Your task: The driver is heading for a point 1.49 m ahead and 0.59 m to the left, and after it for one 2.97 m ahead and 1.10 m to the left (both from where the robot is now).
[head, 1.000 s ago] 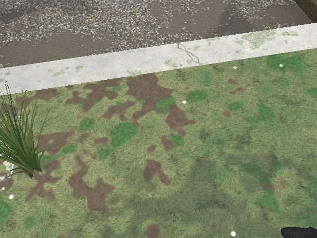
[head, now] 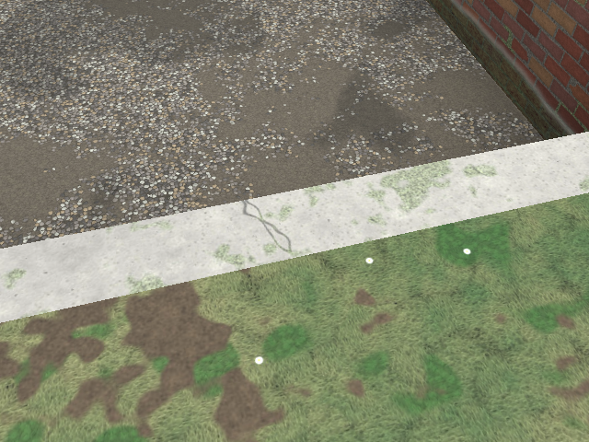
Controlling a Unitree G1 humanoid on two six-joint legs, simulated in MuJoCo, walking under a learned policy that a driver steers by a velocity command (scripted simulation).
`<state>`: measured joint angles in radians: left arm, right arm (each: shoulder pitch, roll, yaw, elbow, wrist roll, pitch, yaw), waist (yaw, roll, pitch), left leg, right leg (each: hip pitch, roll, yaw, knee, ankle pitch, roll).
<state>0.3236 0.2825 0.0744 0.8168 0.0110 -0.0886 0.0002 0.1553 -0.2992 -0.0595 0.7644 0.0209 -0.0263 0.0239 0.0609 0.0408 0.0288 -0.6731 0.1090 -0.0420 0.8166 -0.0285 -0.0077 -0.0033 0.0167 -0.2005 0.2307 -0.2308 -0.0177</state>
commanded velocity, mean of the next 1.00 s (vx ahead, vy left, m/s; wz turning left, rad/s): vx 0.22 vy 0.00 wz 0.56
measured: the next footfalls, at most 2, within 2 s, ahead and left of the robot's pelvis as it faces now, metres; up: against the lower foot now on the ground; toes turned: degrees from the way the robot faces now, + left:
left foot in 0.16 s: +0.26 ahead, +0.14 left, +0.00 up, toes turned +9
right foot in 0.64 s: +0.48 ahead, +0.02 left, +0.00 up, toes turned +29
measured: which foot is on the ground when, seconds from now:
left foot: up 0.00-0.14, down 0.16-0.64, up 0.66-1.00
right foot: down 0.00-0.16, up 0.18-0.62, down 0.64-1.00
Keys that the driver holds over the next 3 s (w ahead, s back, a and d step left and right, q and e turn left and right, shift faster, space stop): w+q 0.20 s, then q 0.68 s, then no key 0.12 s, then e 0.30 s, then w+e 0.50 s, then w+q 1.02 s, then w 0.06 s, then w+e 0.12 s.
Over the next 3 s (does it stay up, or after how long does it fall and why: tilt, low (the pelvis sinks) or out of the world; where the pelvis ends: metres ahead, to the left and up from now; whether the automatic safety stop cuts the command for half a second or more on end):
stays up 0.88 0.27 -0.03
